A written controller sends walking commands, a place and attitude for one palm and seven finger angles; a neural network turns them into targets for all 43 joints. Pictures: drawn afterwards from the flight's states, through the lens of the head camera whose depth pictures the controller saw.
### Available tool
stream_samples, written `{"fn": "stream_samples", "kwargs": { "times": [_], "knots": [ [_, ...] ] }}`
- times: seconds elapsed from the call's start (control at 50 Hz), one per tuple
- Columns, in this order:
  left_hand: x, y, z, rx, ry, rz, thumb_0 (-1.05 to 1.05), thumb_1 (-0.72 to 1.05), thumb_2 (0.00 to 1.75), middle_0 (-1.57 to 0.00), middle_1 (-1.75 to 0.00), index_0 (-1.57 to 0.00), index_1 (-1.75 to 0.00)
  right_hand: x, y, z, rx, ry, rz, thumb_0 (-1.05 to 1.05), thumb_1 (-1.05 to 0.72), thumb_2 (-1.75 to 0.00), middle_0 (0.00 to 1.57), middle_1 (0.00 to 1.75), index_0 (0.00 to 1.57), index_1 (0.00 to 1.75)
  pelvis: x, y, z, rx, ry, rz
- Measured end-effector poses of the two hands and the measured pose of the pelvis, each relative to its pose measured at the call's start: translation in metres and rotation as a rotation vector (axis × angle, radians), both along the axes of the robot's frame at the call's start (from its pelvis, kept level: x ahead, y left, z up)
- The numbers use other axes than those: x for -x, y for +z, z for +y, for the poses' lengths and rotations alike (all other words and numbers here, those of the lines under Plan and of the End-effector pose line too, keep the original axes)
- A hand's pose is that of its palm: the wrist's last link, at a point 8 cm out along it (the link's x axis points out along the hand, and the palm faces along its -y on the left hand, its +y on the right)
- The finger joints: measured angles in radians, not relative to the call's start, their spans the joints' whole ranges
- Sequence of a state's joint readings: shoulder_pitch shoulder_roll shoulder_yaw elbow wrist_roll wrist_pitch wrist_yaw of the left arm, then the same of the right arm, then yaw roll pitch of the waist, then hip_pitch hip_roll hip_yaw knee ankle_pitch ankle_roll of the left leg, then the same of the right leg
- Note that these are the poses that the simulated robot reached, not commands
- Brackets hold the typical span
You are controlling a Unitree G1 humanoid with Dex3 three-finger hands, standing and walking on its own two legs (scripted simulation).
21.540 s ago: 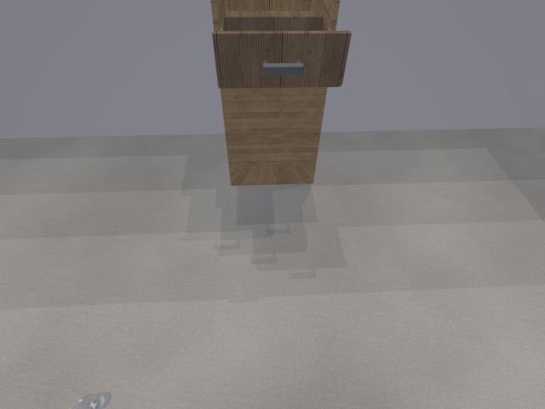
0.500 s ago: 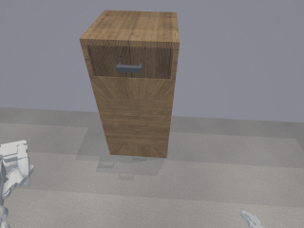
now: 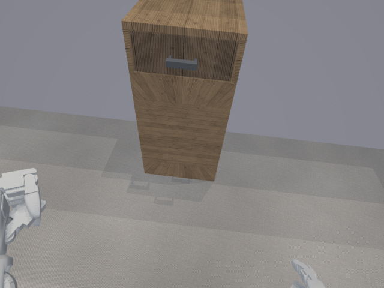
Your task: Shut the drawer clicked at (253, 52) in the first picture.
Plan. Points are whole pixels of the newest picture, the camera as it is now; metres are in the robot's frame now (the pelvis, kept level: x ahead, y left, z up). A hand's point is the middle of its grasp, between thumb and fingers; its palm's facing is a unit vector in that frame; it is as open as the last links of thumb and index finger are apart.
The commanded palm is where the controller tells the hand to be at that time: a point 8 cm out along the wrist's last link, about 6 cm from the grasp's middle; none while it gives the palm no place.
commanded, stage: stop stepping back and stand still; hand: left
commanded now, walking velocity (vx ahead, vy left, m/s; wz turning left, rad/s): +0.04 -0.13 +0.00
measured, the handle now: (182, 61) +0.86 +0.10 +0.05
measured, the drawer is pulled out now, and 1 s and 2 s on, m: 0.00 0.00 0.00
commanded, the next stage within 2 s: let the arm hang, fingers relaxed in 0.14 s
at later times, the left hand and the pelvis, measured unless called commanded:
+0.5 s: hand out of the picture +0.12 +0.17 -0.15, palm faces +0.07 -0.97 -0.21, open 3.1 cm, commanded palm none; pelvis +0.02 -0.02 +0.00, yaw +2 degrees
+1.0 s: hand out of the picture +0.00 +0.19 -0.16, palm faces +0.05 -0.98 -0.19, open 6.9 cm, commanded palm none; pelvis +0.02 +0.02 +0.02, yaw +0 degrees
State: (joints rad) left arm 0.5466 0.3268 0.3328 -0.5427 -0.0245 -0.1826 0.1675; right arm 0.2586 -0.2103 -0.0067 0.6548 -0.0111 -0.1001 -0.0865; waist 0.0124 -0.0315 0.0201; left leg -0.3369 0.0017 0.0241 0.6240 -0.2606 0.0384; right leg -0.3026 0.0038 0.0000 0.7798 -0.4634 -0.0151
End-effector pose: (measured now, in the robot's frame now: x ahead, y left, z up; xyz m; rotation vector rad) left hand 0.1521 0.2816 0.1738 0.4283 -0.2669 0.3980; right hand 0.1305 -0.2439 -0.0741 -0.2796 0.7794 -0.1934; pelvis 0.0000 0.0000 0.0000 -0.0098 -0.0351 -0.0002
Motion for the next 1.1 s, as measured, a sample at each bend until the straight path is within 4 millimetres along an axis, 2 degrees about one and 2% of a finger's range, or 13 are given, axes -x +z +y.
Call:
{"fn": "stream_samples", "kwargs": {
  "times": [0.08, 0.18, 0.24, 0.26, 0.3, 0.36, 0.44, 0.48, 0.5, 0.64, 0.78, 0.94, 1.1],
  "knots": [
    [-0.013, 0.017, -0.006, -0.062, -0.059, -0.015, 0.02, 0.89, 0.9, -1.41, -1.6, -1.41, -1.6, 0.0, 0.008, 0.015, -0.058, 0.007, -0.031, 0.01, -0.9, -0.9, 0.2, 0.3, 0.2, 0.3, 0.001, 0.007, -0.004, -0.021, -0.007, -0.005],
    [-0.016, 0.043, -0.024, -0.172, -0.124, -0.007, 0.02, 0.89, 0.9, -1.41, -1.6, -1.4, -1.6, -0.006, 0.009, 0.023, -0.123, 0.025, -0.04, 0.01, -0.9, -0.9, 0.2, 0.3, 0.2, 0.3, -0.007, 0.014, -0.011, -0.008, -0.024, 0.021],
    [-0.019, 0.041, -0.03, -0.219, -0.111, 0.046, 0.02, 0.89, 0.9, -1.41, -1.6, -1.4, -1.6, -0.014, -0.001, 0.017, -0.144, 0.023, -0.025, 0.01, -0.9, -0.9, 0.21, 0.3, 0.2, 0.3, -0.014, 0.009, -0.017, -0.011, -0.032, 0.035],
    [-0.023, 0.03, -0.029, -0.222, -0.106, 0.092, 0.01, 0.89, 0.9, -1.41, -1.6, -1.4, -1.6, -0.017, -0.008, 0.014, -0.155, 0.03, -0.013, 0.01, -0.9, -0.9, 0.21, 0.3, 0.2, 0.3, -0.016, 0.008, -0.018, -0.008, -0.024, 0.043],
    [-0.036, -0.021, -0.021, -0.138, -0.072, 0.292, 0.01, 0.9, 0.9, -1.4, -1.59, -1.4, -1.59, -0.022, -0.023, 0.006, -0.178, 0.038, 0.042, 0.01, -0.9, -0.9, 0.21, 0.3, 0.2, 0.3, -0.018, 0.007, -0.018, -0.012, -0.003, 0.054],
    [-0.037, -0.124, -0.016, 0.089, 0.018, 0.659, 0.0, 0.9, 0.9, -1.36, -1.56, -1.36, -1.56, -0.021, -0.04, -0.005, -0.18, 0.034, 0.128, 0.01, -0.9, -0.9, 0.2, 0.3, 0.2, 0.3, -0.021, 0.004, -0.016, -0.026, 0.018, 0.054],
    [0.003, -0.241, -0.047, 0.339, 0.032, 1.071, 0.01, 0.91, 0.9, -1.26, -1.46, -1.26, -1.46, -0.007, -0.045, -0.015, -0.126, 0.016, 0.223, 0.01, -0.91, -0.9, 0.2, 0.3, 0.2, 0.3, -0.023, -0.001, -0.015, -0.021, 0.027, 0.029],
    [0.033, -0.281, -0.069, 0.442, 0.005, 1.23, 0.01, 0.91, 0.9, -1.2, -1.4, -1.2, -1.4, 0.006, -0.042, -0.019, -0.087, -0.002, 0.272, 0.01, -0.91, -0.9, 0.2, 0.3, 0.2, 0.3, -0.023, -0.002, -0.015, -0.019, 0.027, 0.012],
    [0.042, -0.29, -0.068, 0.467, 0.05, 1.247, 0.02, 0.91, 0.9, -1.17, -1.4, -1.17, -1.36, 0.013, -0.039, -0.019, -0.068, -0.006, 0.301, 0.01, -0.91, -0.9, 0.2, 0.3, 0.2, 0.3, -0.023, -0.001, -0.016, -0.017, 0.028, 0.008],
    [0.099, -0.305, -0.044, 0.523, 0.137, 1.441, 0.02, 0.91, 0.9, -0.92, -1.17, -0.91, -1.09, 0.057, -0.034, -0.014, -0.034, -0.045, 0.473, 0.01, -0.91, -0.9, 0.2, 0.3, 0.2, 0.3, -0.024, 0.011, -0.011, 0.014, 0.032, 0.012],
    [0.142, -0.297, -0.037, 0.528, 0.19, 1.591, 0.01, 0.91, 0.9, -0.65, -0.82, -0.64, -0.79, 0.086, -0.048, 0.018, -0.118, -0.07, 0.545, 0.01, -0.91, -0.9, 0.2, 0.3, 0.2, 0.3, -0.023, 0.017, 0.004, 0.009, 0.017, 0.009],
    [0.153, -0.296, -0.041, 0.543, 0.192, 1.622, 0.01, 0.91, 0.9, -0.35, -0.48, -0.35, -0.47, 0.116, -0.057, 0.044, -0.176, -0.097, 0.608, 0.01, -0.92, -0.9, 0.2, 0.3, 0.2, 0.3, -0.021, 0.019, 0.014, -0.002, 0.003, -0.006],
    [0.151, -0.302, -0.054, 0.566, 0.149, 1.631, 0.01, 0.91, 0.9, -0.23, -0.34, -0.23, -0.33, 0.143, -0.057, 0.061, -0.208, -0.133, 0.653, 0.0, -0.91, -0.9, 0.2, 0.3, 0.2, 0.3, -0.017, 0.02, 0.018, -0.005, -0.007, -0.007]
  ]
}}
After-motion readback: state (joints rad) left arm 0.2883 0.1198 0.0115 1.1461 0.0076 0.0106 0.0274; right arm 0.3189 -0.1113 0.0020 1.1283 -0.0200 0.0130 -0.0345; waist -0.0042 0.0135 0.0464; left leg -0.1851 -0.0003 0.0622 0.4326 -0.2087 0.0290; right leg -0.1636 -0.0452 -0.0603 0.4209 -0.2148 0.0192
